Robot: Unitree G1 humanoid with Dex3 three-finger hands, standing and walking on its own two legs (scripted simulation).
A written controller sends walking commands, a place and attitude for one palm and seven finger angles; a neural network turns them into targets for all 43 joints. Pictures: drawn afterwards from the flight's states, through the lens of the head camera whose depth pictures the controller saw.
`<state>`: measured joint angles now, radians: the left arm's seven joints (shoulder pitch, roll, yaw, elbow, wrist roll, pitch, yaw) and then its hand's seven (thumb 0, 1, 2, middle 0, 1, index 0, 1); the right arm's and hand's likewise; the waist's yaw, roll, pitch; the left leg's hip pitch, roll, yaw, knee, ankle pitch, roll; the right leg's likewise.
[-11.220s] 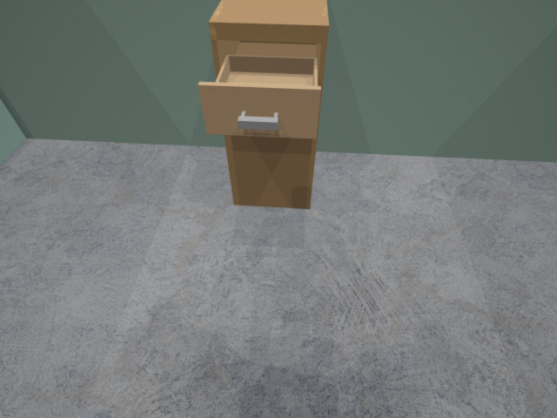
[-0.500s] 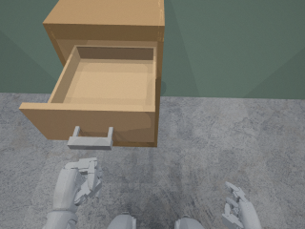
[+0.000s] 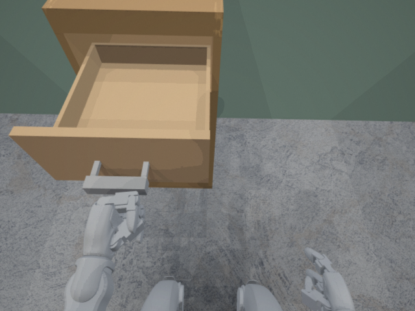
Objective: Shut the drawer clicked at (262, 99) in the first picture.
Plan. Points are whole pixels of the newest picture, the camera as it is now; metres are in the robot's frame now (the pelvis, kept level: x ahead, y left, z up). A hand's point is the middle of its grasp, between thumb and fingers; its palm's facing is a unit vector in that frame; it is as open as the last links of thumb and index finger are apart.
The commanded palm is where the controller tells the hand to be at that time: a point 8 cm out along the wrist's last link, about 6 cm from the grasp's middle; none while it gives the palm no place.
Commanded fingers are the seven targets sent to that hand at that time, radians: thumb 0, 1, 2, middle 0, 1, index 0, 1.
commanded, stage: bring the fist close to the handle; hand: left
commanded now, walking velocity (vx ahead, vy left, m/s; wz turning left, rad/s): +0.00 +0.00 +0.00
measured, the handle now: (119, 175) +0.35 +0.18 +0.05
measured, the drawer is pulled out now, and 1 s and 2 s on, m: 0.29 0.26 0.12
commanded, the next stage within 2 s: push the drawer shut in 0.22 s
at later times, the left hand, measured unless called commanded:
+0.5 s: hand (137, 219) +0.27 +0.13 +0.04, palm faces -0.01 -1.00 -0.04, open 3.3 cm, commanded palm +0.26 +0.19 +0.05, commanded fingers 0.00 0.90 0.90 -1.40 -1.60 -1.40 -1.60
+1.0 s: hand (137, 199) +0.31 +0.14 +0.04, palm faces -0.03 -1.00 -0.04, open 3.0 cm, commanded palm +0.31 +0.19 +0.05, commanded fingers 0.00 0.90 0.90 -1.40 -1.60 -1.40 -1.60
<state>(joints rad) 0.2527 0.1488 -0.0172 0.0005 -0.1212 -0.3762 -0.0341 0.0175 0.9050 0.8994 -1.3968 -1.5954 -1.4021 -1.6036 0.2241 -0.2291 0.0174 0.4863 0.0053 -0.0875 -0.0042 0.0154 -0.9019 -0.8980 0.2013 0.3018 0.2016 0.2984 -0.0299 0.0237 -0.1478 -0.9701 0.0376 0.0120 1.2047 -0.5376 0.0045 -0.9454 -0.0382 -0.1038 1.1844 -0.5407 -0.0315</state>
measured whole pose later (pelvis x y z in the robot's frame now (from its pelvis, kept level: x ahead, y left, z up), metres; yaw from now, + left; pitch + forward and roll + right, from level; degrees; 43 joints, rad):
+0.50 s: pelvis +0.00 +0.00 +0.00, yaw +0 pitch +18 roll -1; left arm 0.21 0.17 0.01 0.06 -0.14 -0.41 -0.06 0.02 0.90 0.90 -1.40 -1.60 -1.40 -1.60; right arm 0.21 -0.24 0.02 0.50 0.01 -0.08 -0.02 0.01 -0.90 -0.90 0.20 0.30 0.20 0.30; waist -0.03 0.02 -0.15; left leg -0.98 0.04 0.00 1.21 -0.54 0.00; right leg -0.95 -0.04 -0.12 1.19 -0.55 -0.04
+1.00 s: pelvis -0.02 +0.00 +0.00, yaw +1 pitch +17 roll -2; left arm -0.08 0.20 0.03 0.32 -0.14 -0.40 -0.06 -0.02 0.80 0.95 -1.40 -1.60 -1.40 -1.60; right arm 0.20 -0.25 0.03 0.58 0.02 -0.08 -0.03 0.01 -0.90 -0.90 0.20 0.30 0.20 0.30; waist -0.04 0.02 -0.13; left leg -1.00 0.03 0.00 1.20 -0.50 0.01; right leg -0.96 -0.05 -0.12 1.17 -0.50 -0.03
